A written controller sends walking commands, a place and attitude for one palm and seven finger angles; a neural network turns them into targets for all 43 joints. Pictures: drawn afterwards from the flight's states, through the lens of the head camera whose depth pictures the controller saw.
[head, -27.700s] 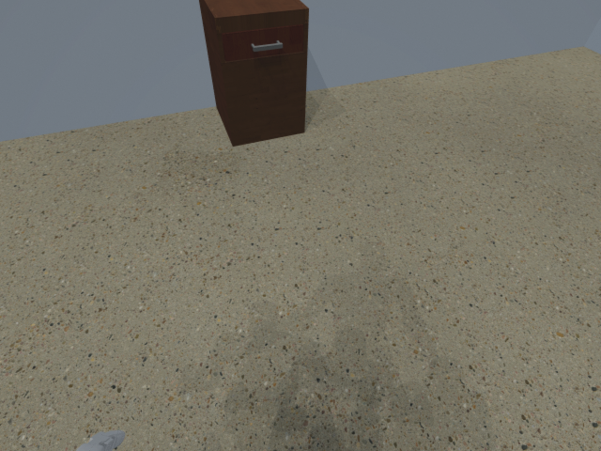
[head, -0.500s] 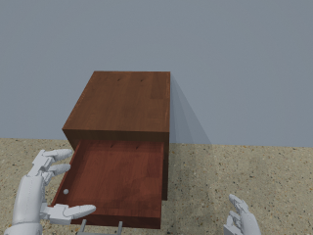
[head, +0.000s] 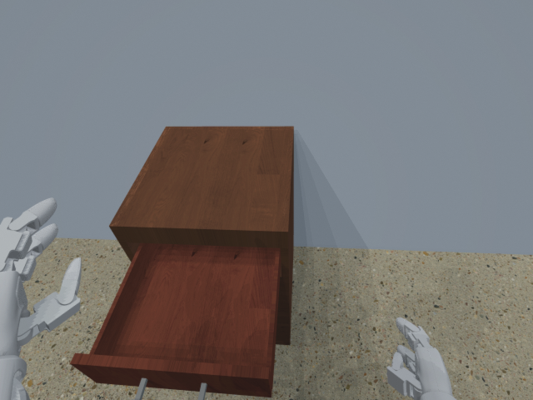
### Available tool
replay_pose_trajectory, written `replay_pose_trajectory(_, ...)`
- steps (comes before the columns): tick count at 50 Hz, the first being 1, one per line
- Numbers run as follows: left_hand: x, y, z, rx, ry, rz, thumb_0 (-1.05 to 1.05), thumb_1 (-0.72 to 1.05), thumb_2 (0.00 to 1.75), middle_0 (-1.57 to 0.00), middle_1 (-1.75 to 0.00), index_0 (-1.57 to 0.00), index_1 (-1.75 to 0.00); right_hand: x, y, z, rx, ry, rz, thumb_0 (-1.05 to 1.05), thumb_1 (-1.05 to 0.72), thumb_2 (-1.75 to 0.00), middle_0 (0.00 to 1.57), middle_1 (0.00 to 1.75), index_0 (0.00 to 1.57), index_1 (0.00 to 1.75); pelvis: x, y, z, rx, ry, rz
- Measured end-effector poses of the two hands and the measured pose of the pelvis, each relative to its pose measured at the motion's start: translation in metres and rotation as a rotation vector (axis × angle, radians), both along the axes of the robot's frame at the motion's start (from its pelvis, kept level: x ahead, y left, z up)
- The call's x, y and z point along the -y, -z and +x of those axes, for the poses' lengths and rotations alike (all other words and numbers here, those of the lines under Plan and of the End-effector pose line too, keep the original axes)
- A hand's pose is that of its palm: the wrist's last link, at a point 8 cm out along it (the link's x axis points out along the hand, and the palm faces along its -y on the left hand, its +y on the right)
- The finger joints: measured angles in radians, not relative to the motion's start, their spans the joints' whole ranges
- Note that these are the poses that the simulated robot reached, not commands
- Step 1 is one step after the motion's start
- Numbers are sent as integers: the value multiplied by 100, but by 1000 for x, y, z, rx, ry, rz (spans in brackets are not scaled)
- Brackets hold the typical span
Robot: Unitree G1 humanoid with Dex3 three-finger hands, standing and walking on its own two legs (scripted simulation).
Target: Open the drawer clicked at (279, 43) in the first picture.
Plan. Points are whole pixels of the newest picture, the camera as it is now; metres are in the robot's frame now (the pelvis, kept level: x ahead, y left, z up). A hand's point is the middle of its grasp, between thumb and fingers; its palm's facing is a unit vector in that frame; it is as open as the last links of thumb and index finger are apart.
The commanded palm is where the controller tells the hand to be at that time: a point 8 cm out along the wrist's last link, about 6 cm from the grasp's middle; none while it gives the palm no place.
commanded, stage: draw the hand back to the body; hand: left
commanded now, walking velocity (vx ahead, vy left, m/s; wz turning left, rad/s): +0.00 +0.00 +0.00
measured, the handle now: (169, 397) +0.18 +0.23 -0.23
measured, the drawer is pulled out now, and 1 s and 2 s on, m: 0.29 0.29 0.29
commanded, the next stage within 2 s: step back with the hand held close in 0.18 s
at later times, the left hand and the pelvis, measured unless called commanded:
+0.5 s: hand (61, 319) +0.16 +0.25 +0.15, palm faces +0.31 -0.81 -0.49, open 7.4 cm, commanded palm +0.10 +0.29 +0.18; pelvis -0.03 +0.01 +0.00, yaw +1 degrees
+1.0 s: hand out of the picture +0.09 +0.27 +0.15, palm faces +0.32 -0.81 -0.50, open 7.4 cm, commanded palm +0.03 +0.31 +0.18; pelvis -0.09 +0.03 -0.01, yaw +2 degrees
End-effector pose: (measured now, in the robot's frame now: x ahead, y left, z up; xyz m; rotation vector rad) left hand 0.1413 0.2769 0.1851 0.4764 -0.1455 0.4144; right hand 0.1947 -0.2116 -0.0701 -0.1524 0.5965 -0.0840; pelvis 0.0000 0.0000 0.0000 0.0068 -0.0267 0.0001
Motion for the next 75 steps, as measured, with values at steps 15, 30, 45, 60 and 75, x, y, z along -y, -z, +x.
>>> replay_pose_trajectory(15, 7, 5, -9, -37, 21, -9, 2, 87, 89, -21, -31, -22, -31, 12, 4, -18, -39, 20, -18, 2, -90, -90, 20, 30, 20, 30, 4, -2, -7, 9, 2, -4)
replay_pose_trajectory(30, -10, 22, -29, -175, 116, 33, 2, 89, 90, -21, -30, -22, -30, 10, 10, -54, -209, 55, -74, 2, -90, -90, 20, 30, 20, 30, -16, -2, -38, -68, -14, -28)
replay_pose_trajectory(45, -36, 8, -68, -45, 112, 99, 2, 89, 90, -21, -30, -22, -30, -22, 4, -82, -125, 33, -60, 2, -90, -90, 20, 30, 20, 30, -31, 6, -81, -73, -24, -45)
replay_pose_trajectory(60, -30, 3, -96, 105, 111, 71, 2, 89, 90, -21, -30, -22, -30, -9, 12, -119, -152, 28, -128, 2, -90, -90, 20, 30, 20, 30, -29, 14, -102, -62, -32, -71)
replay_pose_trajectory(75, -4, 5, -106, 33, 211, 143, 2, 89, 90, -21, -30, -22, -30, -6, 25, -137, -163, -8, -71, 2, -90, -90, 20, 30, 20, 30, -10, 16, -128, -101, -33, -77)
